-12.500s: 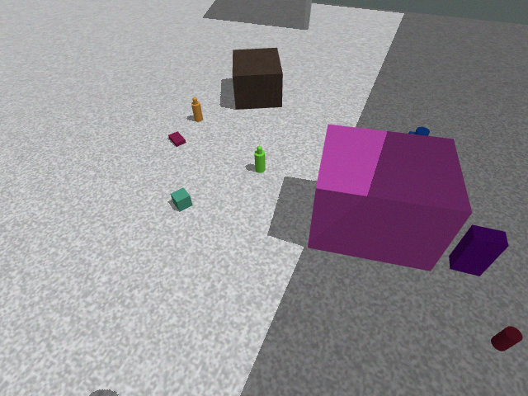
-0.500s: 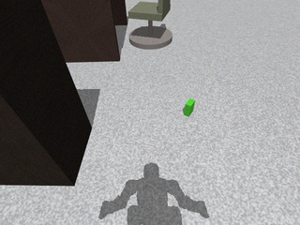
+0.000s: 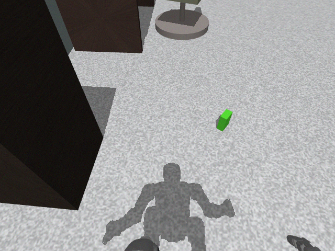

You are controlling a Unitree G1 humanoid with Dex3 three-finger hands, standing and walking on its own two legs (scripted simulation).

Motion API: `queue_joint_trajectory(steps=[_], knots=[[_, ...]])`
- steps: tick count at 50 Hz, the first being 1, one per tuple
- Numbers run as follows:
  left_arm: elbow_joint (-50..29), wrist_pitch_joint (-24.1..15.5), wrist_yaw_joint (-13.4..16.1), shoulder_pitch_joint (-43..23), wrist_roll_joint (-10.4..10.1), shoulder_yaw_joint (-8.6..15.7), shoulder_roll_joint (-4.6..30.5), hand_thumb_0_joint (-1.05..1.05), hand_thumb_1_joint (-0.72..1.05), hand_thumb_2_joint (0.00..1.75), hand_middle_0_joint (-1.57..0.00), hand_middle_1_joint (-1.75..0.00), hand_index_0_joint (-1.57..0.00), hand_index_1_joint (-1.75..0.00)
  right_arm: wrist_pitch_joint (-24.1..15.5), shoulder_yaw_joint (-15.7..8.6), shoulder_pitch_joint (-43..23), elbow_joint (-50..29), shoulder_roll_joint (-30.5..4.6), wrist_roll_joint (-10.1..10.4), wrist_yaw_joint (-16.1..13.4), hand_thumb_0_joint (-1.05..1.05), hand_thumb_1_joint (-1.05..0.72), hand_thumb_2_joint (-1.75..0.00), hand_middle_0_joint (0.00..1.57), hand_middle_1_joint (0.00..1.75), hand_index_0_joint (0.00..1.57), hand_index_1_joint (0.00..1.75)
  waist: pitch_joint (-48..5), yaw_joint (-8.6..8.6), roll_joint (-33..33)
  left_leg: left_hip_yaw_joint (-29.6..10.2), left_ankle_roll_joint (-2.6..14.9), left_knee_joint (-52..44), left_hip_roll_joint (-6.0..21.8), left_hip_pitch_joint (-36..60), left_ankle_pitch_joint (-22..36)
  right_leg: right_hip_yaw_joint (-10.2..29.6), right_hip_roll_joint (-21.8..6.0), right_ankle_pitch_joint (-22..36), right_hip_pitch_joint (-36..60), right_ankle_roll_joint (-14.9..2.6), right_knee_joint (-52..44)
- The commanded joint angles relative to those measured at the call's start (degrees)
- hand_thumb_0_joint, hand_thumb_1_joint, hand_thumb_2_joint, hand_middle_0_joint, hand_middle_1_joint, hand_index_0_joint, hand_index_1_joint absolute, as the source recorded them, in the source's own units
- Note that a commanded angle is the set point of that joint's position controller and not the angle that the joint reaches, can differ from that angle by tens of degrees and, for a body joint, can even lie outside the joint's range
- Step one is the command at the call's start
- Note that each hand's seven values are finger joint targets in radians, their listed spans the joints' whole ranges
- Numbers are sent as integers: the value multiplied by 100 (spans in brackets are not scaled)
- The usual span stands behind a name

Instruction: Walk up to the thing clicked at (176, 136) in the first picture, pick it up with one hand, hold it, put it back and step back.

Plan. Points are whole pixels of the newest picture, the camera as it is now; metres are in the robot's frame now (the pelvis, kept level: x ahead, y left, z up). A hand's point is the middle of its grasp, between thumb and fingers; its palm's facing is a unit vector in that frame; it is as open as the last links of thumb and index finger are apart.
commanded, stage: walk up
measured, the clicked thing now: out of the picture +0.08 -1.25 -0.73
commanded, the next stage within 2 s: none
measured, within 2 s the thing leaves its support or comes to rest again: neither
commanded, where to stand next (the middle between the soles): +0.89 -0.02 m, yaw -2 degrees
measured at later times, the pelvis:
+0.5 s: pelvis +0.22 -0.05 +0.02, yaw +1 degrees
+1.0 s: pelvis +0.44 -0.02 +0.02, yaw +1 degrees
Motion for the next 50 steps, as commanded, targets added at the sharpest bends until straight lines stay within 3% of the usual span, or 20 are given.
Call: queue_joint_trajectory(steps=[1,5,9,13,16,17,18,19,20,23,25,33,36,37,38,39,41,44,47,50], knots=[[-714,-266,47,-46,-70,169,1386,0,90,90,-20,-30,-20,-30,-134,-497,919,-438,-1914,271,-268,0,-90,-90,20,30,20,30,-1159,-566,390,-3307,1264,-2543,2053,2514,-2432,1128,82,629,-3150,-291,2790],[-416,-191,-137,517,17,224,1185,0,90,90,-20,-30,-20,-30,-267,-235,328,-621,-1445,149,-259,0,-90,-90,20,30,20,30,-353,-110,704,-1390,895,-2768,1349,638,-1559,491,-301,1042,-2208,38,1073],[-629,-204,-274,27,124,298,1078,0,90,90,-20,-30,-20,-30,-370,-321,459,-703,-1660,132,-193,0,-90,-90,20,30,20,30,-161,-236,1151,-1259,1073,-2868,1469,550,-2205,288,-423,1357,-2259,135,-438],[-541,-220,-318,142,116,426,1083,0,90,90,-20,-30,-20,-30,-343,-308,103,-816,-1615,130,-158,0,-90,-90,20,30,20,30,-379,7,994,-940,779,-2524,1251,-13,-2581,-62,-233,2158,-1282,97,-863],[-436,-308,-266,463,161,516,1191,0,90,90,-20,-30,-20,-30,-260,-208,153,-801,-1389,87,-168,0,-90,-90,20,30,20,30,-640,231,199,-509,566,-1155,832,-286,-2474,-276,52,1710,-190,17,-1464],[-356,-366,-194,884,183,595,1356,0,90,90,-20,-30,-20,-30,-237,-98,343,-781,-1177,66,-180,0,-90,-90,20,30,20,30,-819,443,-459,-254,445,78,521,-773,-2309,-28,33,1000,581,-104,-1774],[-366,-441,-86,1369,239,706,1811,0,90,90,-20,-30,-20,-30,-247,54,425,-863,-750,88,-186,0,-90,-90,20,30,20,30,-783,673,-1803,192,124,2268,-146,-1688,-2163,2069,-1172,-658,910,-513,-2829],[-534,-475,-59,1125,175,638,2057,0,90,90,-20,-30,-20,-30,-237,-8,301,-928,-1033,112,-247,0,-90,-90,20,30,20,30,-562,526,-1361,-437,-17,2966,-274,-2241,-2149,4207,-2332,-1022,498,-1259,-3775],[-724,-467,-36,500,94,592,2065,0,90,90,-20,-30,-20,-30,-246,-69,249,-803,-1342,122,-303,0,-90,-90,20,30,20,30,-151,241,-713,-1013,-79,3094,191,-2107,-1814,4424,-2598,-963,-232,-1596,-3972],[-727,-484,9,97,47,476,1621,0,90,90,-20,-30,-20,-30,-249,-74,690,-423,-1344,230,-260,0,-90,-90,20,30,20,30,-408,-66,-713,-1089,-128,2352,327,-1323,-1146,2080,-1590,915,-327,-1085,-3481],[-793,-502,7,-8,40,431,1494,0,90,90,-20,-30,-20,-30,-199,-76,887,-298,-1268,206,-183,0,-90,-90,20,30,20,30,-490,-148,-938,-884,-240,1746,301,-970,-935,1155,-1303,1943,-389,-1077,-3354],[-924,-457,3,261,64,410,1573,0,90,90,-20,-30,-20,-30,-162,-94,-55,-693,-1018,121,-18,0,-90,-90,20,30,20,30,-474,90,-607,40,-102,-228,229,8,104,189,-1166,2904,-449,-865,-2877],[-1014,-388,30,110,30,343,1537,0,90,90,-20,-30,-20,-30,-202,-192,778,-459,-1168,91,-63,0,-90,-90,20,30,20,30,-841,-444,-121,197,76,-713,6,1630,138,-95,-975,3462,-1074,-714,-1562],[-1042,-360,50,314,23,210,1237,0,90,90,-20,-30,-20,-30,-241,-324,1517,-249,-1468,13,-129,0,-90,-90,20,30,20,30,-1302,-770,593,-145,355,-845,75,2775,-318,-309,-651,3417,-1676,-543,-73],[-1155,-344,46,509,-41,58,745,0,90,90,-20,-30,-20,-30,-268,-500,2044,-271,-2002,-73,-221,0,-90,-90,20,30,20,30,-1704,-950,1929,-2275,803,-1224,1482,3701,-970,-333,-41,1491,-3034,-232,1651],[-1101,-311,103,548,-82,168,1096,0,90,90,-20,-30,-20,-30,-283,-526,1911,-471,-2215,137,-264,0,-90,-90,20,30,20,30,-1804,-896,1432,-4292,1299,-2183,2391,3546,-1527,288,502,-129,-3585,-205,2232],[-955,-292,110,199,-51,170,1417,0,90,90,-20,-30,-20,-30,-253,-420,1227,-599,-1914,292,-308,0,-90,-90,20,30,20,30,-867,-600,446,-3076,1254,-2288,2186,2257,-1398,927,-14,505,-3518,-216,2538],[-627,-260,-2,661,-55,202,1208,0,90,90,-20,-30,-20,-30,-321,-183,697,-662,-1462,239,-325,0,-90,-90,20,30,20,30,-430,-219,873,-1340,906,-2269,1563,1179,-38,619,-335,989,-2838,-66,1450],[-741,-244,-113,323,22,194,1026,0,90,90,-20,-30,-20,-30,-368,-200,814,-715,-1532,147,-315,0,-90,-90,20,30,20,30,-411,-319,1064,-994,1134,-2227,1499,1284,324,357,-391,993,-2751,116,408],[-844,-251,-196,-48,77,215,981,0,90,90,-20,-30,-20,-30,-390,-229,830,-754,-1632,148,-276,0,-90,-90,20,30,20,30,-349,-394,1049,-862,1128,-2347,1460,1209,-456,183,-400,1536,-2635,92,-442]])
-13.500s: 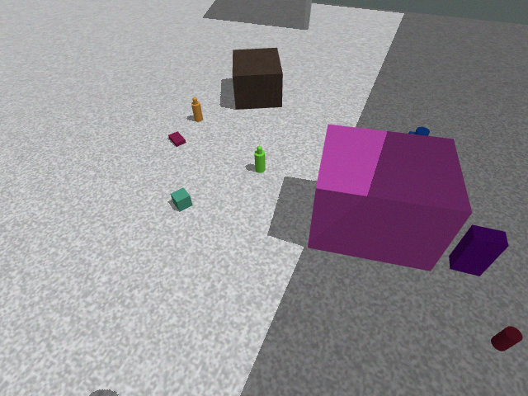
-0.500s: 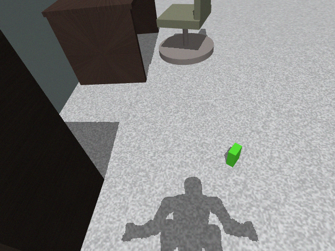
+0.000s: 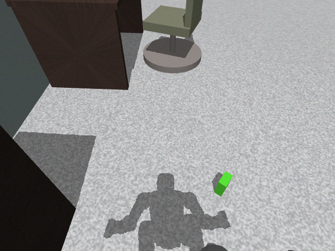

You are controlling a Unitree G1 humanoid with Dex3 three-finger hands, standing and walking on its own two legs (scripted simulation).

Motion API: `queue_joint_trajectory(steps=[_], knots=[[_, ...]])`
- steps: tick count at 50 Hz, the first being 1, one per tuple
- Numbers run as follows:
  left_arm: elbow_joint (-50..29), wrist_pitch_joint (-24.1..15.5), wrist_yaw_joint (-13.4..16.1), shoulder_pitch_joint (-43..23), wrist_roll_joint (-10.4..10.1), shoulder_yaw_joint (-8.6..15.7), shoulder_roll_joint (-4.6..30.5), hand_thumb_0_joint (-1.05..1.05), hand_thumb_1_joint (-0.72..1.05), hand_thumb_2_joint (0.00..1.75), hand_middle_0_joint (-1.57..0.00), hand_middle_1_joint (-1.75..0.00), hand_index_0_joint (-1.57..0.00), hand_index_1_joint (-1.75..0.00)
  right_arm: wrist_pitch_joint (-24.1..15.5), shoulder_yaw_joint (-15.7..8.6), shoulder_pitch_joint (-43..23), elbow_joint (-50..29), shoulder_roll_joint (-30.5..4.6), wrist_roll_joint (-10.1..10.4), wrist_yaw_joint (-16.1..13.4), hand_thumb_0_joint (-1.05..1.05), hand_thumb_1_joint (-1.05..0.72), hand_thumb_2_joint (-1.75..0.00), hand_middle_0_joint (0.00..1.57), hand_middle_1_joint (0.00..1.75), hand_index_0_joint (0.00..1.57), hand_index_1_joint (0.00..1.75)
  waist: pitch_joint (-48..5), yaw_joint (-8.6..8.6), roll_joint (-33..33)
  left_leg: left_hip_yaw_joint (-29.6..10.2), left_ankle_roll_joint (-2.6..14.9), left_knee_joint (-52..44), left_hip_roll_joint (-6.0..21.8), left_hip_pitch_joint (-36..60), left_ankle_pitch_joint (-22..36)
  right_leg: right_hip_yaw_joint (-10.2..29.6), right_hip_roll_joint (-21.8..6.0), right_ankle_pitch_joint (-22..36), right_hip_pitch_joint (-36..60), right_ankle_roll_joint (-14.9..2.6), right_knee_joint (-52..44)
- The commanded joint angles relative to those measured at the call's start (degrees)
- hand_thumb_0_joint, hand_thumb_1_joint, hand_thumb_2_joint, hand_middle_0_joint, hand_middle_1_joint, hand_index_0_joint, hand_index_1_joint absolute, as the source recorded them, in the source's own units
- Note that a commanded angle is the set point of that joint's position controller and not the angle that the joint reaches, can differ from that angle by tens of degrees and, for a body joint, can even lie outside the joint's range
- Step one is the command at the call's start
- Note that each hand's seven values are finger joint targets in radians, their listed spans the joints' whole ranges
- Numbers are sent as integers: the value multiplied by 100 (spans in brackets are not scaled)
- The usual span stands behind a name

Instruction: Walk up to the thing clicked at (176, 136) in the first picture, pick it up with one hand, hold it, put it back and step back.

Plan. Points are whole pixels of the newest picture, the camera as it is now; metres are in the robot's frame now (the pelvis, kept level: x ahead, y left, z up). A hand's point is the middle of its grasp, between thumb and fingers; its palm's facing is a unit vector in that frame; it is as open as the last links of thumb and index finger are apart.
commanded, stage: walk up
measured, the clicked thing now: out of the picture -0.37 -1.22 -0.76
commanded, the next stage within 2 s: stand in 1.96 s
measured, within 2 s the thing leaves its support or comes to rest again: neither
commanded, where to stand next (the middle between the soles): +0.45 +0.00 m, yaw -2 degrees
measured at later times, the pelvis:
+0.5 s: pelvis +0.18 -0.02 +0.00, yaw +0 degrees
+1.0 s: pelvis +0.34 -0.01 -0.02, yaw -2 degrees
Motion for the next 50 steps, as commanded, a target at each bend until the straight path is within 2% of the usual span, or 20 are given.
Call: queue_joint_trajectory(steps=[1,7,8,9,10,12,15,22,25,28,29,30,31,32,35,40,46,48,49,50], knots=[[-355,-143,-44,-15,60,373,960,0,90,90,-20,-30,-20,-30,-157,-510,119,-425,-1662,-10,-98,0,-90,-90,20,30,20,30,-38,-150,1210,-1070,1120,-1439,1313,-167,-38,-125,-95,672,167,-5,-1213],[-34,-271,36,666,92,550,1200,0,90,90,-20,-30,-20,-30,-25,-342,25,-543,-1309,1,-95,0,-90,-90,20,30,20,30,-618,416,96,-471,592,665,798,-926,203,-399,448,732,2531,-184,-2330],[25,-341,127,1242,124,687,1555,0,90,90,-20,-30,-20,-30,-38,-222,281,-571,-992,18,-102,0,-90,-90,20,30,20,30,-978,684,-999,-99,356,2404,362,-1459,119,793,-329,-244,3228,-411,-2995],[-111,-387,182,1268,80,762,2108,0,90,90,-20,-30,-20,-30,-22,-174,472,-624,-878,52,-99,0,-90,-90,20,30,20,30,-976,562,-1589,-210,25,3489,-348,-2709,-1364,3650,-1846,-640,3657,-1028,-3912],[-187,-344,179,948,7,708,2080,0,90,90,-20,-30,-20,-30,53,-320,130,-482,-1463,-22,-187,0,-90,-90,20,30,20,30,-646,534,-753,-732,13,3901,34,-2796,-1572,3980,-2127,-782,3068,-1587,-3836],[-294,-326,222,473,-81,602,1672,0,90,90,-20,-30,-20,-30,96,-322,206,-251,-1407,87,-193,0,-90,-90,20,30,20,30,-236,318,-284,-1108,21,3861,250,-2691,-864,2484,-1502,124,2502,-1333,-3704],[-413,-329,218,109,-18,501,1430,0,90,90,-20,-30,-20,-30,168,-339,636,-6,-1310,22,-80,0,-90,-90,20,30,20,30,-123,12,-705,-864,-74,3051,346,-1944,-361,1141,-901,395,1631,-1082,-3819],[-594,-332,183,190,50,562,1579,0,90,90,-20,-30,-20,-30,149,-404,-55,-217,-1196,-108,101,0,-90,-90,20,30,20,30,-8,184,-647,-585,-210,1122,445,-1475,188,791,-946,-788,1244,-1156,-3874],[-635,-301,171,21,52,547,1641,0,90,90,-20,-30,-20,-30,84,-441,-5,-174,-1210,-95,118,0,-90,-90,20,30,20,30,-64,61,-514,-393,-144,759,327,-797,255,716,-972,-981,911,-1079,-3647],[-597,-237,178,-43,73,432,1395,0,90,90,-20,-30,-20,-30,3,-521,733,77,-1318,-117,25,0,-90,-90,20,30,20,30,-302,-396,56,-129,-23,255,-15,481,-31,269,-605,-115,483,-783,-2280],[-617,-222,171,174,85,305,1063,0,90,90,-20,-30,-20,-30,-47,-620,1232,189,-1626,-130,-55,0,-90,-90,20,30,20,30,-568,-611,1127,-1066,212,-377,422,1225,-1062,-65,-263,477,-5,-568,-563],[-649,-208,152,379,-49,212,676,0,90,90,-20,-30,-20,-30,-103,-707,1302,34,-2115,-153,-104,0,-90,-90,20,30,20,30,-493,-551,2296,-3866,741,-1556,1896,1668,-1952,-373,764,-732,-1389,-145,909],[-487,-157,274,193,11,347,1254,0,90,90,-20,-30,-20,-30,-86,-740,1215,-25,-2260,11,-97,0,-90,-90,20,30,20,30,-280,-552,1648,-4500,1350,-1643,2406,1227,-1872,214,463,-1231,-1449,-236,1425],[-473,-162,281,32,10,317,1380,0,90,90,-20,-30,-20,-30,-71,-670,989,-79,-1988,18,-138,0,-90,-90,20,30,20,30,-76,-397,841,-3730,1292,-1442,2155,816,-1047,521,343,-893,-1337,-223,1573],[-166,-129,222,427,-56,323,1213,0,90,90,-20,-30,-20,-30,-129,-476,527,-172,-1617,20,-207,0,-90,-90,20,30,20,30,-46,-77,1158,-1984,901,-1272,1517,364,637,504,31,-171,-668,-179,906],[-317,-66,59,-18,41,333,1035,0,90,90,-20,-30,-20,-30,-111,-476,595,-304,-1660,-35,-210,0,-90,-90,20,30,20,30,-7,-254,1211,-1432,1186,-1429,1421,238,352,28,12,37,-374,44,-354],[-160,-110,213,-109,50,269,699,0,90,90,-20,-30,-20,-30,71,-295,288,-300,-1436,31,-287,0,-90,-90,20,30,20,30,-337,-32,940,-658,860,-28,1125,-231,2982,-430,432,1091,1068,-44,-1715],[37,-190,305,325,71,346,945,0,90,90,-20,-30,-20,-30,130,-157,195,-311,-1106,127,-310,0,-90,-90,20,30,20,30,-774,266,271,-449,442,1098,722,-514,1898,-197,419,1805,2221,-210,-2537],[23,-221,351,410,112,454,1325,0,90,90,-20,-30,-20,-30,134,-49,353,-341,-838,142,-321,0,-90,-90,20,30,20,30,-1031,313,-752,-176,204,2043,357,-1156,435,913,-438,2045,2699,-432,-2831],[-141,-224,370,207,67,446,1558,0,90,90,-20,-30,-20,-30,223,39,649,-252,-635,116,-335,0,-90,-90,20,30,20,30,-1010,109,-923,-497,-16,2467,-107,-1431,-1653,2736,-1647,1648,2397,-1004,-3323]])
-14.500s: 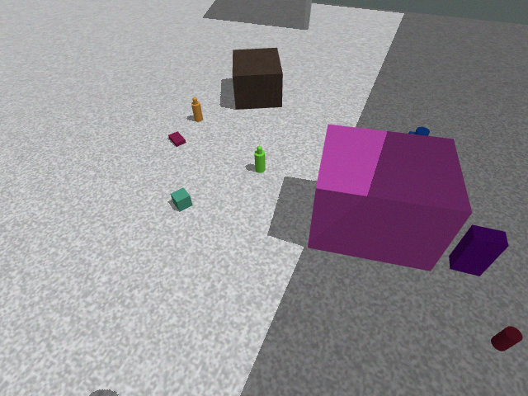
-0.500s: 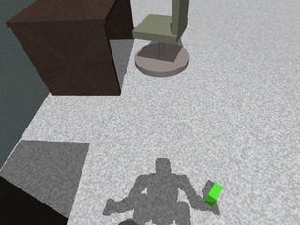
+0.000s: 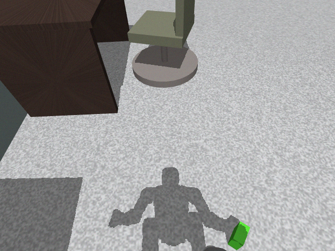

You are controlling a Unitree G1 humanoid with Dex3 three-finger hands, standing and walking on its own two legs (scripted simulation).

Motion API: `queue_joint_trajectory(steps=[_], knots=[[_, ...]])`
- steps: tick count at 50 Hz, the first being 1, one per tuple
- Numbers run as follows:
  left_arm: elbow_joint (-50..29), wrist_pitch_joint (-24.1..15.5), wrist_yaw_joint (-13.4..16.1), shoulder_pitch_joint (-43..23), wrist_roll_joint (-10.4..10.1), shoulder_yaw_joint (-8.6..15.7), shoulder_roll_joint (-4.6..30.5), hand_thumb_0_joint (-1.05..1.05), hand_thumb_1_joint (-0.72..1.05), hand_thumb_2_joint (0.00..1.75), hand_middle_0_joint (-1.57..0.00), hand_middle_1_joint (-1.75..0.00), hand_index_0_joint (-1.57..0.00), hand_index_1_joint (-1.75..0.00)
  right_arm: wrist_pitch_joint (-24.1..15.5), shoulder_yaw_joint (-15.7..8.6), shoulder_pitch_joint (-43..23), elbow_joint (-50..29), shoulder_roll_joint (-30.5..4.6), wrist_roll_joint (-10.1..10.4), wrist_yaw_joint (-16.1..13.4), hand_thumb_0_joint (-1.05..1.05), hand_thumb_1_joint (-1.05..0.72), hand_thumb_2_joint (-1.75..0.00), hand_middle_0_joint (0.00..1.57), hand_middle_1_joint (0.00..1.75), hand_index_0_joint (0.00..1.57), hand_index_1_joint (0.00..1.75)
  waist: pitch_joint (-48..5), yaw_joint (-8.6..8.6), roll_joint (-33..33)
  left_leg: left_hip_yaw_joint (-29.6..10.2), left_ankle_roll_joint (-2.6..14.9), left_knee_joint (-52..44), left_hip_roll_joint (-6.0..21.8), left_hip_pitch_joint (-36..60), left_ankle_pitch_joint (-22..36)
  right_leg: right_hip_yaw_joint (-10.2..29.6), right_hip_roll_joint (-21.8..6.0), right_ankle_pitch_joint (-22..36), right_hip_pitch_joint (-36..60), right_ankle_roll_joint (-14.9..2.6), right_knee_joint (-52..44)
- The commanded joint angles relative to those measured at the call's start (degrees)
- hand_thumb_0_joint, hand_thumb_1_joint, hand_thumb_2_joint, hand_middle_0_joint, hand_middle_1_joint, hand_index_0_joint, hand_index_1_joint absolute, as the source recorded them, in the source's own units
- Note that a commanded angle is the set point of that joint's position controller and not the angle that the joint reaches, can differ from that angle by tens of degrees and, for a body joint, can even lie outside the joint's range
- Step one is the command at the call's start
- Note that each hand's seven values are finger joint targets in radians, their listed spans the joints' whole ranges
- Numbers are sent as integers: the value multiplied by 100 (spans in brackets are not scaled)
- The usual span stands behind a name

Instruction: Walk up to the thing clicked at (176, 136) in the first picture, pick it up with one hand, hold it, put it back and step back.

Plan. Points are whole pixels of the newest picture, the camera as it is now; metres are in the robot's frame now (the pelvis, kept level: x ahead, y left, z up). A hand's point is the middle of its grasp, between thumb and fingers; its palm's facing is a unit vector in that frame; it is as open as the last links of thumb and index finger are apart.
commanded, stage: walk up
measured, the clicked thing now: out of the picture -0.67 -1.23 -0.74
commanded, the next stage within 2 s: stand in 0.96 s
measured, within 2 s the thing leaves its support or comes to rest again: neither
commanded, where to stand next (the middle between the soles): +0.12 +0.01 m, yaw +0 degrees
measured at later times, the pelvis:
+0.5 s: pelvis +0.04 +0.01 +0.02, yaw +1 degrees
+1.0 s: pelvis +0.06 +0.01 +0.03, yaw +1 degrees
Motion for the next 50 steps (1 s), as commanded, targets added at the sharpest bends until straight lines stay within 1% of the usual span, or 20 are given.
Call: queue_joint_trajectory(steps=[1,2,4,6,8,10,11,12,13,14,16,18,19,22,26,32,37,47,48,50], knots=[[-228,-122,186,448,-47,429,1753,0,90,90,-20,-30,-20,-30,56,-261,62,-285,-1049,2,-224,0,-90,-90,20,30,20,30,-1013,353,-933,-622,220,1785,-216,-1441,-1254,3179,-2104,126,1657,-1447,-1448],[-243,-84,200,355,-49,396,1623,0,90,90,-20,-30,-20,-30,74,-277,-48,-188,-1142,-12,-246,0,-90,-90,20,30,20,30,-847,350,-839,-775,205,1834,-126,-1664,-1314,2880,-1944,81,1602,-1473,-1424],[-300,-41,234,-98,-10,305,1415,0,90,90,-20,-30,-20,-30,61,-251,42,55,-1099,22,-239,0,-90,-90,20,30,20,30,-779,175,-900,-775,152,1345,27,-1408,-894,2055,-1577,85,1156,-1192,-1278],[-228,8,219,-264,41,281,1360,0,90,90,-20,-30,-20,-30,43,-229,114,294,-1006,-11,-214,0,-90,-90,20,30,20,30,-803,136,-1134,-609,103,609,-62,-808,-455,1535,-1330,482,639,-1036,-1090],[-182,68,207,-472,23,251,1335,0,90,90,-20,-30,-20,-30,49,-226,116,468,-922,-41,-198,0,-90,-90,20,30,20,30,-939,95,-1107,-412,92,58,-220,-364,66,1199,-1130,340,441,-903,-864],[-148,157,190,-719,-58,195,1182,0,90,90,-20,-30,-20,-30,17,-247,61,608,-927,-81,-209,0,-90,-90,20,30,20,30,-866,1,-955,-376,119,-734,-255,221,934,1060,-1017,-466,-141,-665,-701],[-131,194,174,-761,-95,141,1037,0,90,90,-20,-30,-20,-30,-2,-280,-135,585,-1079,-144,-215,0,-90,-90,20,30,20,30,-732,20,-624,-757,179,-989,-8,218,999,1005,-903,-1003,-446,-453,-704],[-83,240,160,-724,-124,91,882,0,90,90,-20,-30,-20,-30,-22,-287,-627,443,-1294,-169,-204,0,-90,-90,20,30,20,30,-483,182,-123,-1663,363,-1583,482,-301,-3,872,-584,-1859,-536,-186,-738],[88,257,158,-767,-117,120,961,0,90,90,-20,-30,-20,-30,-28,-264,-987,428,-1371,-87,-175,0,-90,-90,20,30,20,30,-338,278,79,-2003,562,-1922,800,-1191,-894,583,-289,-2065,276,-98,-429],[212,254,146,-786,-78,139,992,0,90,90,-20,-30,-20,-30,-21,-204,-1118,514,-1300,-91,-151,0,-90,-90,20,30,20,30,-262,328,60,-1884,542,-2042,771,-1441,-1090,518,-218,-1738,684,-101,-409],[420,206,120,-733,-81,130,940,0,90,90,-20,-30,-20,-30,-63,-108,-1193,644,-1133,-95,-144,0,-90,-90,20,30,20,30,-368,353,209,-1563,368,-1971,533,-1161,-339,572,-290,-994,920,-126,-546],[589,148,128,-721,-107,104,962,0,90,90,-20,-30,-20,-30,-105,-33,-1277,772,-1020,-67,-145,0,-90,-90,20,30,20,30,-673,356,312,-1333,285,-1766,456,-753,773,661,-458,-275,1172,-161,-790],[629,132,124,-834,-114,72,963,0,90,90,-20,-30,-20,-30,-108,-27,-1237,831,-1016,-57,-147,0,-90,-90,20,30,20,30,-809,283,332,-1284,264,-1766,405,-523,1020,662,-498,-36,1198,-152,-826],[805,143,124,-976,-148,16,925,0,90,90,-20,-30,-20,-30,-102,-21,-1385,964,-1034,-32,-179,0,-90,-90,20,30,20,30,-849,280,328,-1187,228,-1815,414,-167,1612,557,-503,475,1282,-81,-955],[1015,174,120,-1092,-148,-42,898,0,90,90,-20,-30,-20,-30,-47,-34,-1586,1099,-1006,-24,-185,0,-90,-90,20,30,20,30,-728,236,229,-1137,201,-2053,413,18,1479,554,-549,362,1287,-42,-1338],[1217,148,131,-1181,-128,-42,862,0,90,90,-20,-30,-20,-30,-13,-38,-1688,1276,-950,-5,-183,0,-90,-90,20,30,20,30,-1028,194,3,-981,163,-2126,405,467,2090,562,-660,912,1577,18,-1569],[1361,169,132,-1191,-95,-43,829,0,90,90,-20,-30,-20,-30,22,-46,-1889,1346,-906,-11,-173,0,-90,-90,20,30,20,30,-740,210,-72,-978,142,-2347,378,493,1701,568,-642,466,1370,80,-1798],[1334,161,137,-1249,-22,20,823,0,90,90,-20,-30,-20,-30,26,-49,-1915,1412,-903,-49,-155,0,-90,-90,20,30,20,30,-826,194,-98,-987,110,-2505,369,393,1457,572,-652,298,1609,90,-1969],[1362,173,157,-1192,8,-4,883,0,90,90,-20,-30,-20,-30,13,-59,-1869,1357,-853,-104,-157,0,-90,-90,20,30,20,30,-902,140,-77,-998,80,-2575,366,344,1277,552,-622,13,1622,92,-1876],[1345,172,154,-1135,4,-22,826,0,90,90,-20,-30,-20,-30,-3,-65,-1898,1358,-873,-107,-152,0,-90,-90,20,30,20,30,-843,193,-32,-1024,68,-2608,356,296,1231,550,-614,-56,1608,81,-1859]])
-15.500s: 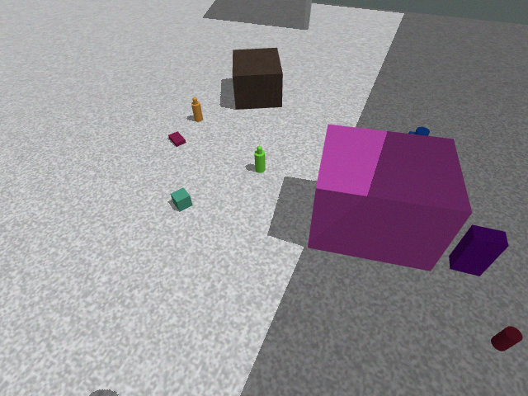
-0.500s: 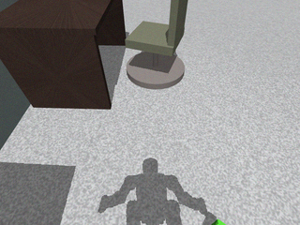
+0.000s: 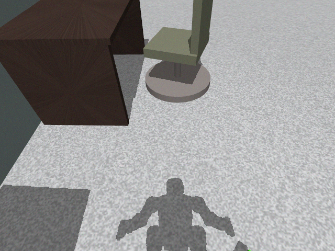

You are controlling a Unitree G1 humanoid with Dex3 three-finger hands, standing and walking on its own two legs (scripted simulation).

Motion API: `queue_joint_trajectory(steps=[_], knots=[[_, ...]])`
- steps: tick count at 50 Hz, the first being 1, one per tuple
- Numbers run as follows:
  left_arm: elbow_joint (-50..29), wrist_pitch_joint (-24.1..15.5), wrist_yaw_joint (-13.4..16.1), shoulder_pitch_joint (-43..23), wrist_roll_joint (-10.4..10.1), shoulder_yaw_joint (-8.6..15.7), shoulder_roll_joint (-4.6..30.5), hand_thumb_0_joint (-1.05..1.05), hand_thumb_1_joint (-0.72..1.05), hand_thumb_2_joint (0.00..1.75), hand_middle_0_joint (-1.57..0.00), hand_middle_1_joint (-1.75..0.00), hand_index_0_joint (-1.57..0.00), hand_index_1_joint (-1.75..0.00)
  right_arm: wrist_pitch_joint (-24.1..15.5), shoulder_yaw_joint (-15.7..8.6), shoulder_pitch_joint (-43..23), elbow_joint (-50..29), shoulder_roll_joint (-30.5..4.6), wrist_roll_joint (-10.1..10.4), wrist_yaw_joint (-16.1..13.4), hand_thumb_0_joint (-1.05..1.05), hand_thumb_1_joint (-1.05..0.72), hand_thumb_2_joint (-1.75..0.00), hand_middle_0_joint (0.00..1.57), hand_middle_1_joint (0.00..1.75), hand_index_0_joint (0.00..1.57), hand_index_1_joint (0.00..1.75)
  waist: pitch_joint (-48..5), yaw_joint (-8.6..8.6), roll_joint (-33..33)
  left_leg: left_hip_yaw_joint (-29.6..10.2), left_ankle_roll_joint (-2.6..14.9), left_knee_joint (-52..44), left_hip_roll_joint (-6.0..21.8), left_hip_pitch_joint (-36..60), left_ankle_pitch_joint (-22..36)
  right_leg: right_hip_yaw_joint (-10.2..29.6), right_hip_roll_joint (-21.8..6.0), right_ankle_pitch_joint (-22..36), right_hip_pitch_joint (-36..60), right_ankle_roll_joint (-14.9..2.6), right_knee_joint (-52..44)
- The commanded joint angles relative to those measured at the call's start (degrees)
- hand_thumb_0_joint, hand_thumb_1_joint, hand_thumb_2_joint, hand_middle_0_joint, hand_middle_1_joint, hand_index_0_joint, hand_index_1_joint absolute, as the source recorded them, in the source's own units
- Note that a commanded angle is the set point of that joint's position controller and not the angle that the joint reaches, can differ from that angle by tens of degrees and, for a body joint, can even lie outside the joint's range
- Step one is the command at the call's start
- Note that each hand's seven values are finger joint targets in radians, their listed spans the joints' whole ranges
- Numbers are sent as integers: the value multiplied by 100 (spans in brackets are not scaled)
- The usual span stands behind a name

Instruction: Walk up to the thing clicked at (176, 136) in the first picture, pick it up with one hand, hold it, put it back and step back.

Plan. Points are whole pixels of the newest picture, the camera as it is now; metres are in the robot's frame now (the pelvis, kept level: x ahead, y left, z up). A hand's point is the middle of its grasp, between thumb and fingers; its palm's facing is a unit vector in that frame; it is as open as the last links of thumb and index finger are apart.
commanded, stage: stand
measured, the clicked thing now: out of the picture -0.75 -1.23 -0.77
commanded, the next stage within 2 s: walk up in 0.96 s
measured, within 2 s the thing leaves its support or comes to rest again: neither
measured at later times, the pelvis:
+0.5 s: pelvis +0.01 -0.01 +0.00, yaw +0 degrees
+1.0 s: pelvis +0.02 -0.01 +0.00, yaw -2 degrees
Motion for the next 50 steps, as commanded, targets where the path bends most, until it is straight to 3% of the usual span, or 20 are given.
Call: queue_joint_trajectory(steps=[1,7,13,21,29,34,39,45,47,48,49,50], knots=[[-324,-129,89,-217,36,189,1208,0,90,90,-20,-30,-20,-30,-149,-249,-264,-372,-1254,-51,-101,0,-90,-90,20,30,20,30,-464,-71,25,-582,152,-543,617,-346,-59,620,-559,-326,345,-126,-278],[-391,-163,111,-246,11,190,1226,0,90,90,-20,-30,-20,-30,-168,-257,-166,-357,-1230,-47,-120,0,-90,-90,20,30,20,30,-609,-91,-64,-582,137,-406,676,-144,802,590,-617,446,495,-166,-161],[-412,-139,114,-218,7,209,1241,0,90,90,-20,-30,-20,-30,-156,-240,-61,-329,-1229,-29,-143,0,-90,-90,20,30,20,30,-650,-108,-71,-518,116,-378,685,-85,903,582,-635,673,603,-184,-148],[-428,-108,111,-252,2,220,1275,0,90,90,-20,-30,-20,-30,-128,-211,-9,-321,-1230,-38,-147,0,-90,-90,20,30,20,30,-396,-100,-18,-510,105,-474,654,-239,426,597,-587,161,487,-156,-262],[-460,-133,110,-263,6,229,1298,0,90,90,-20,-30,-20,-30,-127,-209,32,-381,-1210,-44,-137,0,-90,-90,20,30,20,30,-428,-132,-110,-499,131,-403,671,-117,489,629,-605,255,445,-172,-321],[-481,-110,100,-264,-3,233,1290,0,90,90,-20,-30,-20,-30,-126,-212,50,-399,-1239,-45,-137,0,-90,-90,20,30,20,30,-325,-116,32,-500,119,-445,633,-248,262,638,-563,-107,384,-174,-358],[-490,-136,102,-220,7,227,1261,0,90,90,-20,-30,-20,-30,-142,-209,74,-428,-1250,-44,-148,0,-90,-90,20,30,20,30,-542,-124,-66,-506,127,-367,698,-52,782,597,-595,604,550,-195,-246],[-479,-117,115,-203,8,225,1288,0,90,90,-20,-30,-20,-30,-108,-203,101,-420,-1218,-44,-151,0,-90,-90,20,30,20,30,-420,-124,-47,-493,119,-397,660,-158,456,589,-551,96,464,-169,-333],[-496,-117,116,-232,25,225,1285,0,90,90,-20,-30,-20,-30,-110,-207,151,-428,-1238,-57,-154,0,-90,-90,20,30,20,30,-477,-151,-50,-492,141,-383,691,-164,495,590,-579,233,519,-191,-281],[-922,19,83,207,89,509,1742,0,90,90,-20,-30,-20,-30,-38,-647,-413,-979,-1820,-70,-61,0,-90,-90,20,30,20,30,-62,-111,52,325,135,999,191,-7,-265,1711,-688,1508,-243,-510,-122],[-962,13,109,527,110,563,1857,0,90,90,-20,-30,-20,-30,21,-620,-454,-1180,-1564,-64,-50,0,-90,-90,20,30,20,30,-140,-12,-261,108,118,1575,-71,-600,-876,2379,-1026,2244,68,-790,-62],[-1123,-1,134,564,154,694,2055,0,90,90,-20,-30,-20,-30,61,-560,-233,-1294,-1200,-2,-33,0,-90,-90,20,30,20,30,-268,12,-876,-65,52,2256,-331,-1622,-2145,3072,-1409,2393,818,-1205,-137]])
